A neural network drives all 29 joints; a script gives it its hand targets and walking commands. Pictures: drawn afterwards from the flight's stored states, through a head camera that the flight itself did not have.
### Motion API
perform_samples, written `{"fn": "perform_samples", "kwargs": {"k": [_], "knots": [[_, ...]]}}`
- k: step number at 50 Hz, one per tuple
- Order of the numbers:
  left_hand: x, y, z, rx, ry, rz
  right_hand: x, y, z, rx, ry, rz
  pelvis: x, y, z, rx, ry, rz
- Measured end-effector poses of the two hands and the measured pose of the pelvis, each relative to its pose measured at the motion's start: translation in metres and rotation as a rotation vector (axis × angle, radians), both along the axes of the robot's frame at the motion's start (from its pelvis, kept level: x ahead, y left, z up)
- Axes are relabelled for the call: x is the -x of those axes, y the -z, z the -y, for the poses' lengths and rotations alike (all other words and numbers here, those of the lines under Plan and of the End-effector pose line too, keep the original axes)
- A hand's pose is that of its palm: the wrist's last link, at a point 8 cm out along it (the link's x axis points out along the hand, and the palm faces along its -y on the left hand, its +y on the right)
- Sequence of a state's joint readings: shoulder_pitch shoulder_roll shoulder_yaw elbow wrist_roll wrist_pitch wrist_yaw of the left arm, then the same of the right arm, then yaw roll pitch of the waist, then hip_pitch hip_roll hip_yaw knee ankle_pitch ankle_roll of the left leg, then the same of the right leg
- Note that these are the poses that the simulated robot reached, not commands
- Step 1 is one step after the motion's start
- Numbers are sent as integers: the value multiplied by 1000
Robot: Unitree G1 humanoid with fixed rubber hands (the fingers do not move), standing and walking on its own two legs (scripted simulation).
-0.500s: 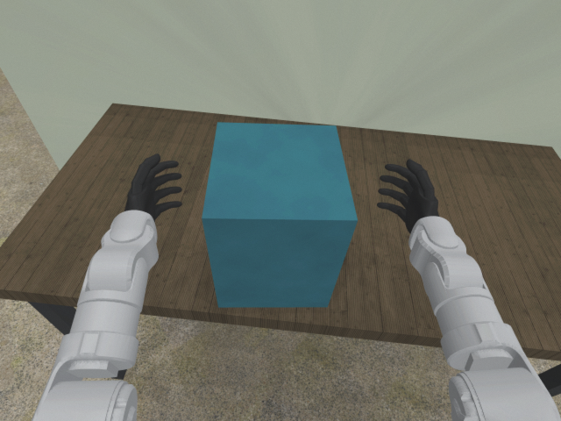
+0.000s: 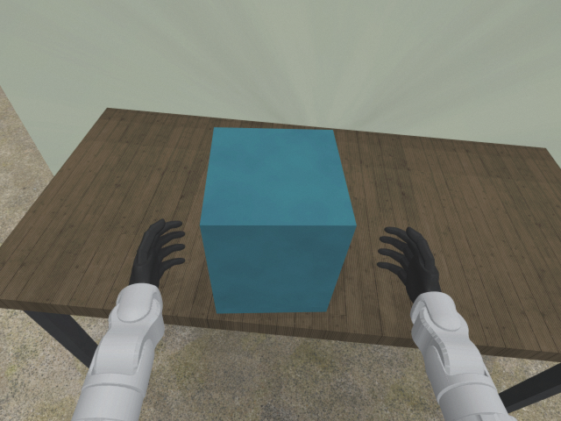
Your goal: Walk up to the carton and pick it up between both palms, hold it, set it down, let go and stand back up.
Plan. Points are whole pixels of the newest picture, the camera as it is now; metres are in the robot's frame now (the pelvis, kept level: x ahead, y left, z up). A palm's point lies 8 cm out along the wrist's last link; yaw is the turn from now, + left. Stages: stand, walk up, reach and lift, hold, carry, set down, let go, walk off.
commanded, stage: set down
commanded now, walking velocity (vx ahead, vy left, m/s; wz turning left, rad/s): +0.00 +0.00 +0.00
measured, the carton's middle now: (273, 224) +0.43 +0.03 +0.01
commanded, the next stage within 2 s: let go in 1.78 s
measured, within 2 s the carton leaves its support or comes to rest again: neither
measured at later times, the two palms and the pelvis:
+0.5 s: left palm (141, 344) +0.22 +0.20 -0.01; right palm (426, 360) +0.22 -0.20 -0.01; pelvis +0.02 +0.00 +0.00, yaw +0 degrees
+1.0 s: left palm (132, 371) +0.19 +0.21 -0.04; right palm (418, 382) +0.20 -0.19 -0.04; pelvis +0.02 +0.01 +0.00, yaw +0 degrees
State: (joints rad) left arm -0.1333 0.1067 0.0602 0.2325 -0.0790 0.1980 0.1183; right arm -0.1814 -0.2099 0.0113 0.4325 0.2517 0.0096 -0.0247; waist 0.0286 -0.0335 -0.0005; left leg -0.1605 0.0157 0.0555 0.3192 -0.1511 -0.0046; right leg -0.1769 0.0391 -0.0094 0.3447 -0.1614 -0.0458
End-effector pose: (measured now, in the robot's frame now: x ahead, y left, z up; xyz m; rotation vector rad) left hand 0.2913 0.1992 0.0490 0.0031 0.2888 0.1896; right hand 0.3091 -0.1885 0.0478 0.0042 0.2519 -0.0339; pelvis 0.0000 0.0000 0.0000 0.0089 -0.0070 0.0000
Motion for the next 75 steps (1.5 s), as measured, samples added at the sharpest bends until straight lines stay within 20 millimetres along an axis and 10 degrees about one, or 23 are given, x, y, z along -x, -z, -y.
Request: {"fn": "perform_samples", "kwargs": {"k": [29,75], "knots": [[81,67,-4,-45,12,-47,97,65,7,27,14,-94,-15,0,-6,2,12,38],[119,121,-40,-98,63,-453,135,120,10,139,6,-395,-23,0,-15,12,13,50]]}}
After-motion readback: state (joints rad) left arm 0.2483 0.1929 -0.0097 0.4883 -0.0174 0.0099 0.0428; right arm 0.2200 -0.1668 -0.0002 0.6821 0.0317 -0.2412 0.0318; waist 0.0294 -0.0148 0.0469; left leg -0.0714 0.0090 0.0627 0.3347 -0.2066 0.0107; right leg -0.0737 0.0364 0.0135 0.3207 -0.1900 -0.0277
